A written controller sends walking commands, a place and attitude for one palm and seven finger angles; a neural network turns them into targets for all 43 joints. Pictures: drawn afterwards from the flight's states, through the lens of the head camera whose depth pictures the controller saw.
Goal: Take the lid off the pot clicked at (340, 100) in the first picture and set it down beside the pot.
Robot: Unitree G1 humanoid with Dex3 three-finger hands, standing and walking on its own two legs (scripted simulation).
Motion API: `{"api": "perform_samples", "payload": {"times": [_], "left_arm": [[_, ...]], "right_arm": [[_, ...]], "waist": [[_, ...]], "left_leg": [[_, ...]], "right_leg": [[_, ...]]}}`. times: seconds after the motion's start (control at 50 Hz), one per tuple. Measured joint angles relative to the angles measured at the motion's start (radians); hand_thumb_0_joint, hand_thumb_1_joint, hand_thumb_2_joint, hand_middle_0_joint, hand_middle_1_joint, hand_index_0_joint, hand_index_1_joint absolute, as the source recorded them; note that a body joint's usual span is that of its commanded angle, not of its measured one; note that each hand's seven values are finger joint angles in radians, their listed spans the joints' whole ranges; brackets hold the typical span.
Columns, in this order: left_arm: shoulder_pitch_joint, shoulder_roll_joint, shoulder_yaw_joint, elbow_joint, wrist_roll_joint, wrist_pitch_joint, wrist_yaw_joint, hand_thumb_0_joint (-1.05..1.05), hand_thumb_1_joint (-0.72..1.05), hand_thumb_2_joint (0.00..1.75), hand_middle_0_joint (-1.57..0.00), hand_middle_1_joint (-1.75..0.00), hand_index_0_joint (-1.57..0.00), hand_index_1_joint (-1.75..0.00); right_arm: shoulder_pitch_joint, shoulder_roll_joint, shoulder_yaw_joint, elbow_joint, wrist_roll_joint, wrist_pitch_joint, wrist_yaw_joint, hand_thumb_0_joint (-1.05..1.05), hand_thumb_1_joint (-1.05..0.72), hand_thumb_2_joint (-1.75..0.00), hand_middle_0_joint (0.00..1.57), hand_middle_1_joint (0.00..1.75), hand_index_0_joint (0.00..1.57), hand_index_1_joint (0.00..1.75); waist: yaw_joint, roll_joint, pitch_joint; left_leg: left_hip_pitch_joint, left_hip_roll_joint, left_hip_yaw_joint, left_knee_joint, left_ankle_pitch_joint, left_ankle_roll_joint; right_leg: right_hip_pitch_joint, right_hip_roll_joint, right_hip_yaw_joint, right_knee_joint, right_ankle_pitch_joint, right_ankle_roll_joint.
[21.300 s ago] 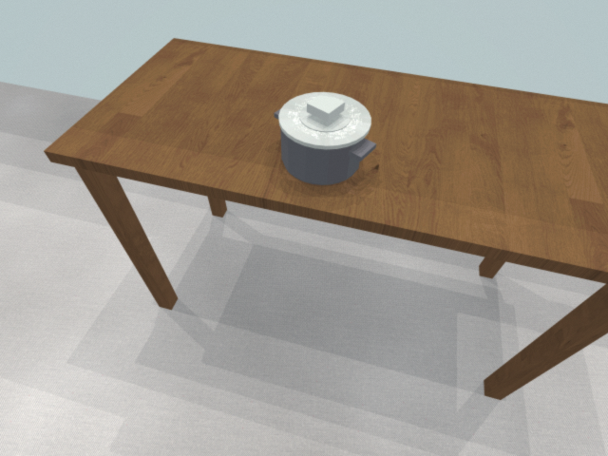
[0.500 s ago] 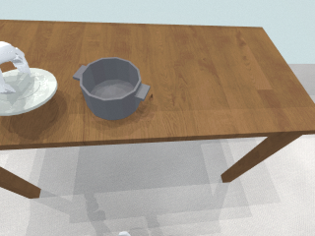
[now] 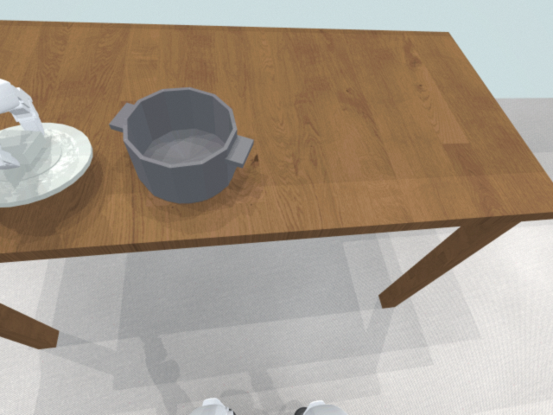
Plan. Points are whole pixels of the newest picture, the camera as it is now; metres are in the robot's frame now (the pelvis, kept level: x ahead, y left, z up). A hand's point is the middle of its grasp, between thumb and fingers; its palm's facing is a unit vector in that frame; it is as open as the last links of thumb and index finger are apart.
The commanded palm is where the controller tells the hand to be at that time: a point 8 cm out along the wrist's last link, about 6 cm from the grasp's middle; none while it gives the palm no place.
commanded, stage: lower the lid onto the table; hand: left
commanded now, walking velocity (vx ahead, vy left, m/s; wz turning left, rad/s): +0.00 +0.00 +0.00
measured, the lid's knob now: (16, 146) +0.49 +0.33 +0.07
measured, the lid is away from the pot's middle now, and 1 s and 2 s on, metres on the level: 0.23 0.23 0.22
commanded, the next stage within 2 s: open the fingers wide in 0.42 s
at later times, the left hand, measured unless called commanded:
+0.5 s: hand (10, 157) +0.47 +0.33 +0.07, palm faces -0.50 -0.15 -0.85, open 8.5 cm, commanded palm +0.49 +0.33 +0.12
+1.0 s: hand (7, 177) +0.44 +0.33 +0.07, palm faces -0.45 -0.11 -0.89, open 8.5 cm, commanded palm +0.49 +0.32 +0.12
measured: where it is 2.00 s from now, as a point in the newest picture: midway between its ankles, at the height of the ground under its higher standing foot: outside the picture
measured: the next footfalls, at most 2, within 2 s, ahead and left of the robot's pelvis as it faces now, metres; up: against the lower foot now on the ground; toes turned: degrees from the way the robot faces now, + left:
none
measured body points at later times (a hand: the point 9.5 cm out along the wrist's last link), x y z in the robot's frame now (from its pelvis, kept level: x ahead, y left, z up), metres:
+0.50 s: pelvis +0.00 -0.01 -0.01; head +0.11 +0.02 +0.42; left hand +0.49 +0.34 +0.12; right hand -0.02 -0.29 -0.12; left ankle +0.02 +0.07 -0.71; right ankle +0.00 -0.17 -0.71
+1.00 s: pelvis -0.01 -0.02 -0.01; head +0.08 +0.02 +0.43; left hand +0.46 +0.33 +0.12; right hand +0.03 -0.30 -0.12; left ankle +0.02 +0.07 -0.71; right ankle +0.00 -0.17 -0.71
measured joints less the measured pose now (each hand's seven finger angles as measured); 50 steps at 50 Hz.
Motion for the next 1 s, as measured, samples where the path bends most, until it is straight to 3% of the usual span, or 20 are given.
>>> {"api": "perform_samples", "payload": {"times": [0.52, 0.6, 0.66, 0.74, 0.8, 1.0], "left_arm": [[0.024, 0.051, 0.05, -0.008, 0.013, -0.028, 0.01, -0.02, 0.18, 0.87, -0.77, -1.05, -0.53, -0.88], [0.142, 0.031, 0.12, -0.122, 0.013, -0.052, 0.029, -0.02, 0.19, 0.87, -0.77, -1.05, -0.52, -0.89], [0.191, 0.003, 0.134, -0.173, 0.01, -0.072, 0.043, -0.02, 0.2, 0.86, -0.76, -1.06, -0.51, -0.89], [0.186, -0.012, 0.133, -0.155, 0.007, -0.066, 0.062, -0.01, 0.22, 0.83, -0.75, -1.06, -0.5, -0.9], [0.158, -0.014, 0.089, -0.123, 0.014, -0.046, 0.082, -0.02, 0.23, 0.82, -0.74, -1.06, -0.49, -0.9], [0.136, -0.032, 0.03, -0.127, -0.01, -0.044, 0.067, 0.01, 0.25, 0.76, -0.66, -1.05, -0.48, -0.93]], "right_arm": [[-0.01, 0.009, 0.011, -0.003, 0.0, 0.018, -0.023, 0.0, -0.91, -0.89, 0.21, 0.3, 0.2, 0.3], [-0.002, 0.014, -0.013, -0.027, -0.014, 0.049, 0.0, 0.0, -0.91, -0.9, 0.21, 0.3, 0.2, 0.3], [-0.011, 0.019, -0.018, -0.027, -0.018, 0.074, 0.011, 0.0, -0.91, -0.9, 0.21, 0.3, 0.2, 0.3], [-0.038, 0.025, -0.012, -0.028, -0.013, 0.082, 0.013, 0.0, -0.91, -0.89, 0.21, 0.3, 0.2, 0.3], [-0.054, 0.025, -0.008, -0.032, -0.009, 0.071, 0.011, 0.0, -0.91, -0.89, 0.21, 0.3, 0.2, 0.3], [-0.065, 0.009, -0.008, -0.024, -0.007, 0.04, -0.007, 0.0, -0.91, -0.89, 0.21, 0.3, 0.2, 0.3]], "waist": [[-0.018, 0.001, -0.013], [-0.002, 0.008, -0.022], [0.016, 0.011, -0.023], [0.022, 0.007, -0.017], [0.024, 0.005, -0.011], [0.032, -0.001, -0.007]], "left_leg": [[-0.111, 0.024, -0.015, 0.098, -0.039, -0.016], [-0.107, 0.025, -0.009, 0.095, -0.04, -0.018], [-0.098, 0.022, -0.012, 0.09, -0.036, -0.018], [-0.085, 0.017, -0.021, 0.083, -0.028, -0.019], [-0.082, 0.013, -0.03, 0.08, -0.021, -0.021], [-0.066, 0.007, -0.035, 0.072, -0.012, -0.022]], "right_leg": [[-0.11, 0.025, -0.01, 0.095, -0.037, 0.005], [-0.11, 0.025, -0.005, 0.096, -0.038, -0.003], [-0.099, 0.023, -0.008, 0.092, -0.037, -0.002], [-0.084, 0.019, -0.017, 0.089, -0.034, -0.001], [-0.079, 0.016, -0.026, 0.089, -0.032, -0.004], [-0.064, 0.011, -0.032, 0.088, -0.03, -0.006]]}}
